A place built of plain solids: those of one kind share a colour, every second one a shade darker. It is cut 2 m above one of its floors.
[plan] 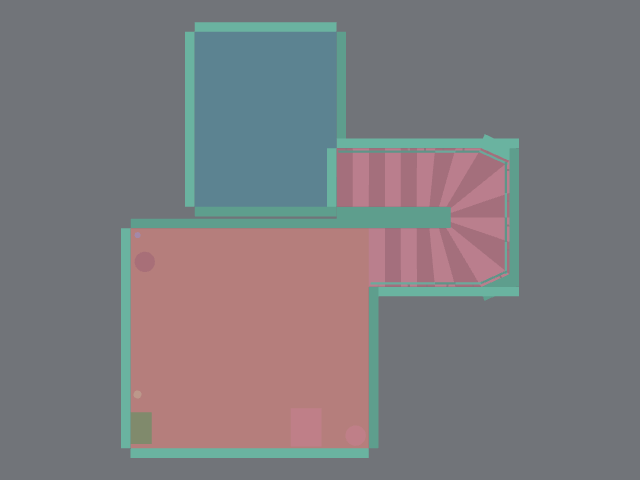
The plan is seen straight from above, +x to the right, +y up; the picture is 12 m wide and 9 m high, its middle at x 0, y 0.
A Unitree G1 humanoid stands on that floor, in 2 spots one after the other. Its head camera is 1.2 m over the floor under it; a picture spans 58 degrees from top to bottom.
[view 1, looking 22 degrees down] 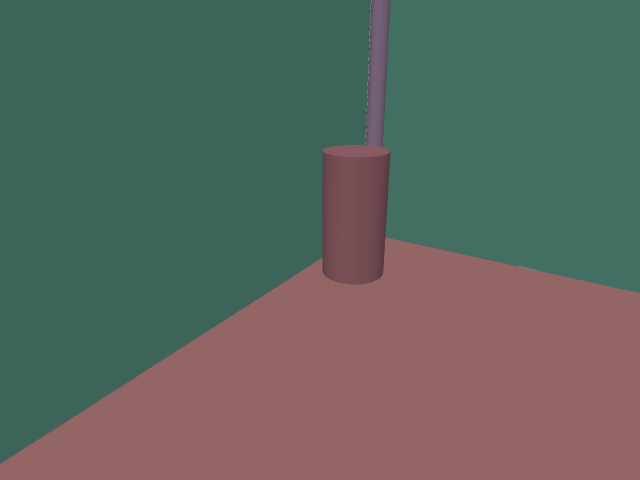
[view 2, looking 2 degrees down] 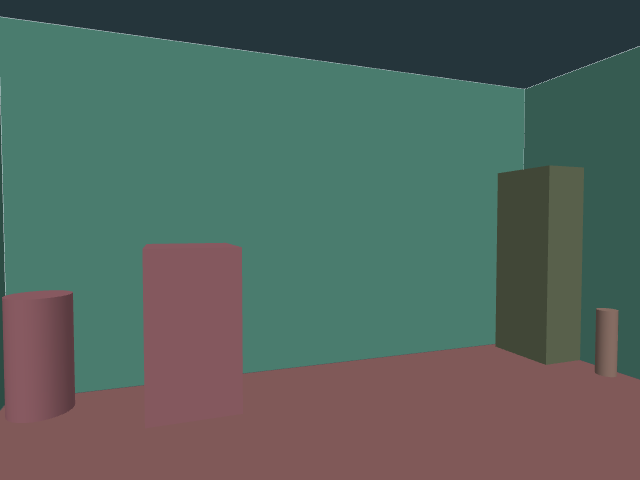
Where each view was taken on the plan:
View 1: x -2.12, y -2.58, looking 123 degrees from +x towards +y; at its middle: wall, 2.84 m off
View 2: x -0.08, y -0.45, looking -110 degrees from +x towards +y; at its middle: wall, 3.68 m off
